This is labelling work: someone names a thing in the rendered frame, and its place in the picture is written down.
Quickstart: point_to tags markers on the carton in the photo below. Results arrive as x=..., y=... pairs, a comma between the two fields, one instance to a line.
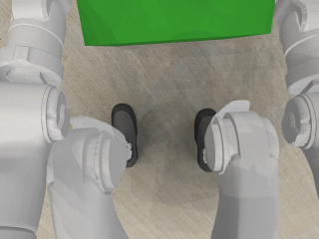
x=116, y=23

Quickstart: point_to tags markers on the robot right forearm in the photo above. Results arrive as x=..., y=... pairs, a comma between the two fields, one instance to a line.
x=298, y=22

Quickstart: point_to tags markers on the left robot upper arm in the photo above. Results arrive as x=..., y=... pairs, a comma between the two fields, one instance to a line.
x=32, y=118

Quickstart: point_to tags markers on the robot right shin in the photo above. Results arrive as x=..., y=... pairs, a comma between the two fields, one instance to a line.
x=243, y=106

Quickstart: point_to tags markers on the robot left thigh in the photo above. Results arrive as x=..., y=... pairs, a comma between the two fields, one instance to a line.
x=87, y=167

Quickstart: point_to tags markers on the right robot upper arm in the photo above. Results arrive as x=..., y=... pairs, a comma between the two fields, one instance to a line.
x=300, y=127

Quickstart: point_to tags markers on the robot left forearm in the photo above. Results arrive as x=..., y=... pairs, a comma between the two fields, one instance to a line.
x=35, y=42

